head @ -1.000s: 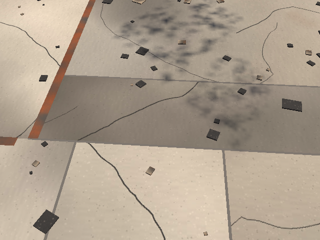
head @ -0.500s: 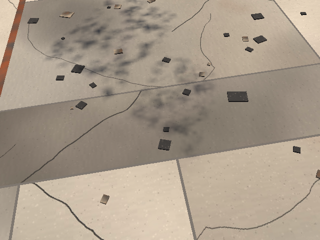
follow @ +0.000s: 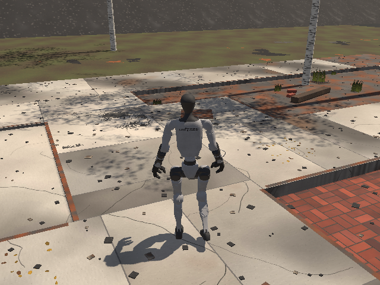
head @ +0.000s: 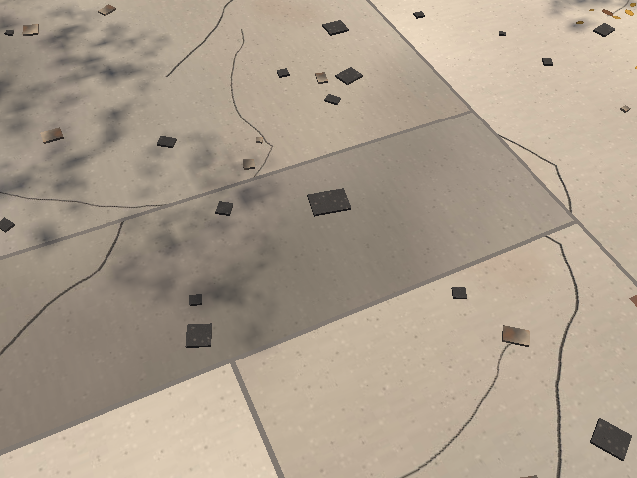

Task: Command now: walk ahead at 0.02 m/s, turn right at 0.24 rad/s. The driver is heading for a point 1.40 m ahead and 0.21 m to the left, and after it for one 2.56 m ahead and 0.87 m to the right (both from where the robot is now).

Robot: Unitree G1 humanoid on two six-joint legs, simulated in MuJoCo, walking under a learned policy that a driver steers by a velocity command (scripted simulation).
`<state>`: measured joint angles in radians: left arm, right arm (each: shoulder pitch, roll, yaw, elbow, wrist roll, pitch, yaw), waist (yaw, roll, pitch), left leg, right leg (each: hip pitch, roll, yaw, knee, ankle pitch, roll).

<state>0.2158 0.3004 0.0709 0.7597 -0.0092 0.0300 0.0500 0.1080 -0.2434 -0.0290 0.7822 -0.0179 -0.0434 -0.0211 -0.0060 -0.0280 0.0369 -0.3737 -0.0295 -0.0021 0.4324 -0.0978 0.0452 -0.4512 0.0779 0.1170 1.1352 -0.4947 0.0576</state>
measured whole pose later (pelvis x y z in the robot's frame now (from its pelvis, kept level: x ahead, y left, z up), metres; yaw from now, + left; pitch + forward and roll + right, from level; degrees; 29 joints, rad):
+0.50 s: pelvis +0.10 -0.01 +0.01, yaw +0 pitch +2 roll +1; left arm 0.48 0.23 0.04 0.85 -0.01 -0.07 0.01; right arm 0.11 -0.29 -0.05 0.80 0.02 -0.08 0.03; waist 0.08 0.04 -0.02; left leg -0.59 0.06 0.00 0.67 -0.06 0.01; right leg 0.01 -0.01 0.03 0.21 -0.27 -0.02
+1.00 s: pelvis +0.35 +0.05 +0.01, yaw +0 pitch +2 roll +2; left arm 0.13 0.27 0.05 0.74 -0.01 -0.09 0.00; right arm 0.38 -0.25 -0.04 0.90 0.01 -0.09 0.02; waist -0.07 -0.05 0.00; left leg -0.01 -0.08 0.04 0.20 -0.23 0.06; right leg -0.70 -0.13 0.03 0.71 0.06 -0.01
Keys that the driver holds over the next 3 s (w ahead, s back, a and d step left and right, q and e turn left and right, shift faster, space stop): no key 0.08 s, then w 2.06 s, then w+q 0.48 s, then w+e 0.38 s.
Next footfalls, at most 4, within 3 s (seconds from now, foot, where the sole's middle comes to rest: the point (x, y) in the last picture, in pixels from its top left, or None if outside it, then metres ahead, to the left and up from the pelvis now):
0.20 right None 0.04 -0.13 -0.77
0.64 left None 0.31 0.13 -0.77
1.16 right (360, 392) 0.64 -0.09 -0.77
1.72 left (255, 282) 0.92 0.16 -0.77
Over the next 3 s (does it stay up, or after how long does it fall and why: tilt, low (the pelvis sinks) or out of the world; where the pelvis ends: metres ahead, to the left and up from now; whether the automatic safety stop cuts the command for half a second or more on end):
stays up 1.43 0.14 0.01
